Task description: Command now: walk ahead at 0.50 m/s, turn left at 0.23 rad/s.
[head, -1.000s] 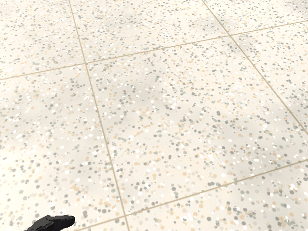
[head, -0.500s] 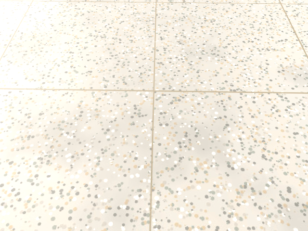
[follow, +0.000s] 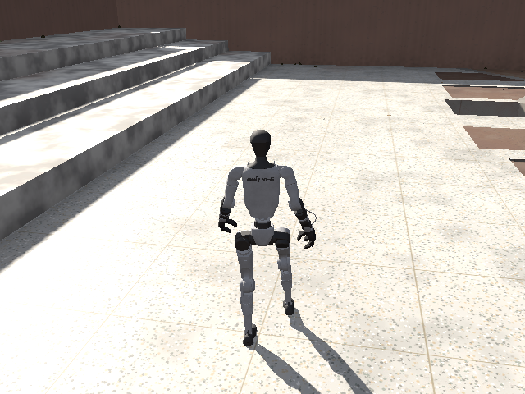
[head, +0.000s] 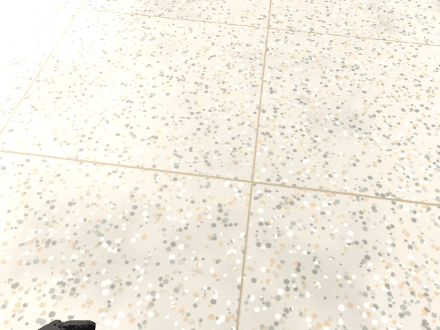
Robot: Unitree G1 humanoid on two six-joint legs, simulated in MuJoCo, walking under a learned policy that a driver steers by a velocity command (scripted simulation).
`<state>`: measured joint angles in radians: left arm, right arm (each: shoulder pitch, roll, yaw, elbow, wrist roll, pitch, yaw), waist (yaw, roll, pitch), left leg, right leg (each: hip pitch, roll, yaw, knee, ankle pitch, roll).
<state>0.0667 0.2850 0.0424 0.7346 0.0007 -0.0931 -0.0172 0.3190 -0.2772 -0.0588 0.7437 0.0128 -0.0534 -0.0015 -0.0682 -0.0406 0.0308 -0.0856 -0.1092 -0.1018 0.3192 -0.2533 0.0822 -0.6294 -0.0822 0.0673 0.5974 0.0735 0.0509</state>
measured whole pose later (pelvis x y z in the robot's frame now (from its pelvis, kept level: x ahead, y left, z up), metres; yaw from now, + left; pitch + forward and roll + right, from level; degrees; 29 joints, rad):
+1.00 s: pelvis +0.56 +0.02 +0.00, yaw -7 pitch +1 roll +2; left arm 0.18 0.29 0.06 0.80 -0.02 -0.04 -0.01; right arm 0.32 -0.26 -0.06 0.86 -0.02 -0.10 0.00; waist -0.05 -0.05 0.02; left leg -0.01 -0.05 0.18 0.22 -0.22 0.05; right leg -0.70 -0.11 0.07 0.82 0.02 0.00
